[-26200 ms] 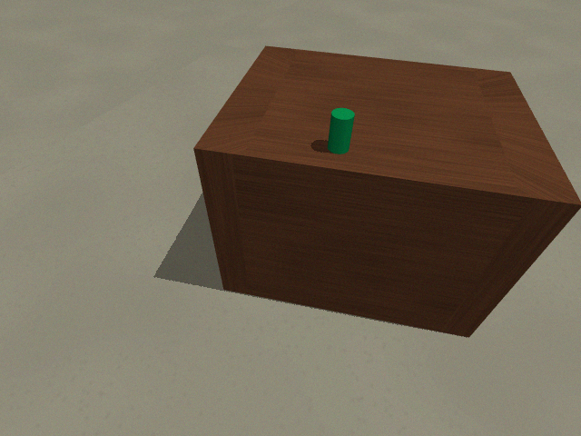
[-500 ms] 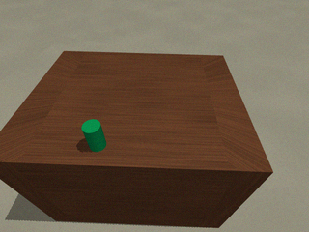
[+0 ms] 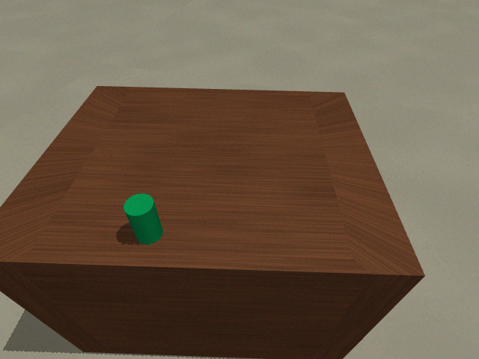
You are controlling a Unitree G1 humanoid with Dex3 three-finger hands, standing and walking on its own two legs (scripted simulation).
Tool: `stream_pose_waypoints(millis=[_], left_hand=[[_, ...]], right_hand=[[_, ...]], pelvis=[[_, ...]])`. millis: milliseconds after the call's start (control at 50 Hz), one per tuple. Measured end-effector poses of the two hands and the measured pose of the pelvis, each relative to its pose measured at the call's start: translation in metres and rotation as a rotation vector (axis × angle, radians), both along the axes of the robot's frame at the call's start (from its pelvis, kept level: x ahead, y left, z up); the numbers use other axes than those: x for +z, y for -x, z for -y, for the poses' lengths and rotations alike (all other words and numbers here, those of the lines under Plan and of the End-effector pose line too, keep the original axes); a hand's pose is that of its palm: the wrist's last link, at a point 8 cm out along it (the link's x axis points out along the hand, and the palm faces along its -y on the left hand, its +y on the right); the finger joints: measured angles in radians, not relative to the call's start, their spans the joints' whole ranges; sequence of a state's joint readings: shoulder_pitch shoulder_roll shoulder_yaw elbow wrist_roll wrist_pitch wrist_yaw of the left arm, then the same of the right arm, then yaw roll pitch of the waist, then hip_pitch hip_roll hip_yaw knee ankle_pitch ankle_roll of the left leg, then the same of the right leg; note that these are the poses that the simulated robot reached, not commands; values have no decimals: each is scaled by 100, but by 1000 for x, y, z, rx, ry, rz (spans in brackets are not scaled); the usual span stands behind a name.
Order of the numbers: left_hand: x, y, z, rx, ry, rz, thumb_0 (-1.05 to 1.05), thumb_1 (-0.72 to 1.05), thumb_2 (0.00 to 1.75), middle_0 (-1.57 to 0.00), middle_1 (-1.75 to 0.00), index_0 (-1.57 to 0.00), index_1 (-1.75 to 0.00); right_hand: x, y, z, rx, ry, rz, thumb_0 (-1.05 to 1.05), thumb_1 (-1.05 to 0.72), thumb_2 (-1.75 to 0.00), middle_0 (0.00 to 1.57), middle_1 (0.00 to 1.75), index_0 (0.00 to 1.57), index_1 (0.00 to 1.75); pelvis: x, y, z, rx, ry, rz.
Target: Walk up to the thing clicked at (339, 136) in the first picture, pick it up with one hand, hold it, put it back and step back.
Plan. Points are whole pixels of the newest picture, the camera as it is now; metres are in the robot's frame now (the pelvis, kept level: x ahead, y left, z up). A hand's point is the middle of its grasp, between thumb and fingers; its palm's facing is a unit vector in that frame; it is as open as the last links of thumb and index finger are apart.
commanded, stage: home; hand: left
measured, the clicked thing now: (144, 219) +0.42 +0.21 -0.03
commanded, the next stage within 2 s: stand in 0.24 s
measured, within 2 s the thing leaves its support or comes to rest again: neither
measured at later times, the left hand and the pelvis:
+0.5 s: hand out of the picture +0.05 +0.25 -0.16, palm faces -0.02 -0.94 -0.35, open 16.3 cm; pelvis -0.01 +0.00 +0.00, yaw +0 degrees
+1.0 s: hand out of the picture +0.07 +0.25 -0.16, palm faces -0.02 -0.94 -0.35, open 7.6 cm; pelvis +0.00 +0.00 +0.00, yaw +0 degrees
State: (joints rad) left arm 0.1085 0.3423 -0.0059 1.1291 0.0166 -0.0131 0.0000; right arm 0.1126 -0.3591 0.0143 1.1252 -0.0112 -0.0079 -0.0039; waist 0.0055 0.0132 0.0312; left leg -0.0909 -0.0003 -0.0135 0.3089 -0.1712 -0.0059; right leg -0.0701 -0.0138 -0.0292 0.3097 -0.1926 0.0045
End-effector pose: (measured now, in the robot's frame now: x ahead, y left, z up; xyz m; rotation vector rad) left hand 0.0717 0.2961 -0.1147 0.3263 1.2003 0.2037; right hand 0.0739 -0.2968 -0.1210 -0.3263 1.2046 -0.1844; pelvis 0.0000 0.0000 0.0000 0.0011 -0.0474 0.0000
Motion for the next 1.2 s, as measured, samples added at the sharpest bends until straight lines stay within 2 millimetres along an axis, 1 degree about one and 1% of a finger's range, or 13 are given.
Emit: stream_pose_waypoints(millis=[360,440,500,560,640,700,780,860,920,1000,1200], left_hand=[[-2,20,1,8,-2,-31,0,-55,5,-5,-5,-6,-5],[-3,24,1,10,0,-44,0,-50,10,-8,-9,-9,-9],[-3,25,2,12,2,-50,0,-40,20,-12,-16,-13,-15],[-4,26,2,11,3,-54,0,-24,36,-15,-21,-16,-21],[-4,23,3,10,3,-49,0,2,59,-18,-26,-18,-25],[-4,20,3,9,4,-43,0,24,71,-19,-27,-19,-27],[-3,17,4,6,6,-35,0,52,81,-20,-29,-20,-29],[-4,13,4,4,7,-33,0,71,86,-20,-29,-20,-29],[-3,12,4,3,7,-33,0,80,88,-20,-30,-20,-29],[-3,10,3,7,7,-34,0,86,89,-20,-30,-20,-30],[-2,6,2,12,5,-33,1,90,90,-20,-30,-20,-30]], right_hand=[[-2,20,3,-15,-6,-37,0,-91,-90,21,30,21,30],[-3,25,4,-16,-6,-51,0,-91,-90,21,30,21,30],[-3,27,4,-17,-6,-59,0,-91,-90,21,30,21,30],[-3,27,4,-18,-5,-61,0,-91,-90,21,30,21,30],[-3,24,4,-17,-6,-56,0,-91,-90,21,30,21,30],[-3,21,4,-15,-6,-50,0,-91,-90,21,30,21,30],[-2,17,4,-11,-5,-42,0,-91,-90,21,30,21,30],[-1,14,3,-7,-4,-38,0,-91,-90,21,30,21,30],[-1,12,3,-6,-4,-38,0,-91,-90,21,30,21,30],[-1,10,3,-4,-4,-41,0,-91,-90,21,30,21,30],[-2,2,2,1,-4,-33,0,-91,-90,21,30,21,30]], pelvis=[[0,8,4,3,2,3],[0,8,4,3,2,1],[0,8,4,2,2,-1],[0,7,4,2,1,-2],[0,6,4,1,1,-1],[0,5,4,1,1,-2],[0,4,4,1,1,-4],[0,3,4,1,2,-6],[0,2,4,1,1,-8],[0,0,4,3,1,-10],[0,-4,4,5,0,-9]])
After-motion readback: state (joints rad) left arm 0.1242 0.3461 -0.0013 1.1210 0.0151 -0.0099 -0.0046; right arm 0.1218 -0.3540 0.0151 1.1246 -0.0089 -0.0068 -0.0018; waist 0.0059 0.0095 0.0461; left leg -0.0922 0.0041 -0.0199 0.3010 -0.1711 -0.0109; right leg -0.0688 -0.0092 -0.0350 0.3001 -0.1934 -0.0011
